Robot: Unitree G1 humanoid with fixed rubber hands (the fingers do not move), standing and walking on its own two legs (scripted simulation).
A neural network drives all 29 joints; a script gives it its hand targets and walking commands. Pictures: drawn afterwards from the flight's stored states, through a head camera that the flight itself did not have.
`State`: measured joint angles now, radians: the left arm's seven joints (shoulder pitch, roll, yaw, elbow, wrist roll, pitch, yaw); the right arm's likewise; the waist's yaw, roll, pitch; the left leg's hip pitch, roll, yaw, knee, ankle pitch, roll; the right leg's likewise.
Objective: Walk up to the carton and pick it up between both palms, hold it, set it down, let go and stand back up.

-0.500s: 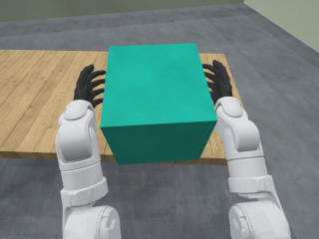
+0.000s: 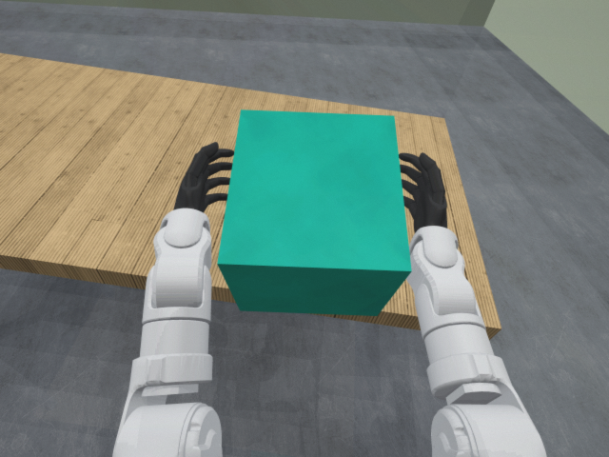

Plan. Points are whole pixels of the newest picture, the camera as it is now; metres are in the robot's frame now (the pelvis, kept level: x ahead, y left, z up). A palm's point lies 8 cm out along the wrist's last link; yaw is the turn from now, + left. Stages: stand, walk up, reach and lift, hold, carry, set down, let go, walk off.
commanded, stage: set down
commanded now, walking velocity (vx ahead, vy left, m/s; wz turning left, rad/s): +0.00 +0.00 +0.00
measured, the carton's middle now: (312, 218) +0.40 -0.02 +0.10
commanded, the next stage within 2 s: none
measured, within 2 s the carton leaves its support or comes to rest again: rests again in 1.44 s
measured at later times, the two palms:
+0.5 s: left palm (204, 200) +0.40 +0.13 +0.12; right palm (425, 216) +0.38 -0.17 +0.13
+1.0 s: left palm (210, 201) +0.42 +0.13 +0.10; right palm (421, 215) +0.39 -0.17 +0.11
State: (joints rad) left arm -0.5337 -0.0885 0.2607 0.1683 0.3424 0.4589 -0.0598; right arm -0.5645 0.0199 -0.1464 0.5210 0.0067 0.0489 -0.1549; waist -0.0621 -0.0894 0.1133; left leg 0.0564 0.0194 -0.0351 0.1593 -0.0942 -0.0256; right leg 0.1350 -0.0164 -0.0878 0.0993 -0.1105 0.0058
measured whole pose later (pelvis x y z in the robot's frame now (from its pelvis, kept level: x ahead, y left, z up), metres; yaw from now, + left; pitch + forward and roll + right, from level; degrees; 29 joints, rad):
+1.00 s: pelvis +0.01 +0.00 +0.00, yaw +2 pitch +3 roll +0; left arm -0.75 -0.05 0.41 0.76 0.33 0.14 -0.04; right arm -0.71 0.08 -0.44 0.78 -0.26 -0.04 -0.11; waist -0.09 -0.03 -0.03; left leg -0.14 0.01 -0.07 0.17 -0.07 -0.02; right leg -0.04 -0.02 -0.12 0.09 -0.09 0.01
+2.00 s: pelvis +0.00 +0.01 +0.00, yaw -5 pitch +13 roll -1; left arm -1.07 0.10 0.25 1.10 0.12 0.10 0.08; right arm -1.02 0.04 -0.28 1.07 -0.02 0.03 -0.32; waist -0.03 -0.03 -0.15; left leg -0.36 0.04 0.03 0.24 -0.10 -0.01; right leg -0.29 0.00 -0.02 0.13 -0.07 0.01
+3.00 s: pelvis -0.02 +0.03 -0.01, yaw -3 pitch +18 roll -1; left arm -0.91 0.27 0.03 1.17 -0.18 -0.03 0.01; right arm -0.81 -0.07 -0.24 0.95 0.02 0.06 -0.10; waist -0.07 0.00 -0.21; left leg -0.49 -0.01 0.00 0.22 -0.04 0.01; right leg -0.44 -0.04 -0.04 0.18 -0.05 0.03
